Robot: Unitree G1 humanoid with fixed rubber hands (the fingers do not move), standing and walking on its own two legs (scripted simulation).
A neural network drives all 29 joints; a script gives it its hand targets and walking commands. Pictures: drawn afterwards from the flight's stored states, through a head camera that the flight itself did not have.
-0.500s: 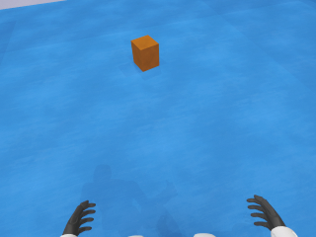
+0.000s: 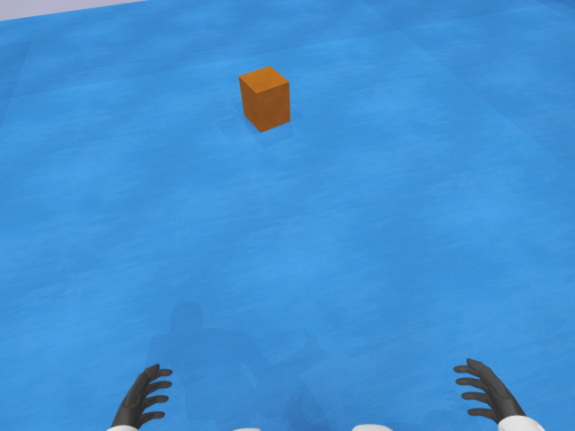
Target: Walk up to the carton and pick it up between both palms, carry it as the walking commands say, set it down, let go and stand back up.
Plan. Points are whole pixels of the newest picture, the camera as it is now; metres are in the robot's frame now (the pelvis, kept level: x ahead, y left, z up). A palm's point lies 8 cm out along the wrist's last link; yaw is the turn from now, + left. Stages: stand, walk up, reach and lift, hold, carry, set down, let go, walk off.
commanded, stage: walk up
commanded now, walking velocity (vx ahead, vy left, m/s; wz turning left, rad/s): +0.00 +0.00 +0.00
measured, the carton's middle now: (265, 99) +1.82 +0.13 -0.63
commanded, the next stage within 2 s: none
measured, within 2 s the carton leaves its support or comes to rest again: neither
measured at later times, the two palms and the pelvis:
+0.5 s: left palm (121, 394) +0.18 +0.26 -0.04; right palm (533, 378) +0.19 -0.33 -0.08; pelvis +0.09 -0.04 +0.01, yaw +0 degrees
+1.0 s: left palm (145, 313) +0.30 +0.26 -0.07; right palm (486, 270) +0.37 -0.34 -0.09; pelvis +0.25 -0.04 -0.01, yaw +1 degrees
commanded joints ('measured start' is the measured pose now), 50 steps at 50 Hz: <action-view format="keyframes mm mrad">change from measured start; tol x64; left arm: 1 -79 250 98 -5 20 -44 8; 50 208 487 158 3 24 -128 -5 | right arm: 1 -72 -212 -81 -48 -32 -42 0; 50 41 -362 -120 -50 -14 -51 72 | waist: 1 0 -21 -111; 50 18 -35 -15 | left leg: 1 44 83 -119 -122 236 77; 11 388 273 -522 -309 -165 285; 17 -741 12 -85 390 -139 29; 33 575 229 -428 -238 -147 223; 50 -559 20 -138 460 131 0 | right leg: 1 44 -81 84 -113 184 -74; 5 -131 -73 136 -17 -473 -113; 27 217 -179 -6 -454 488 -113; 34 -462 45 25 657 -165 -55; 50 199 -307 462 -498 -431 -130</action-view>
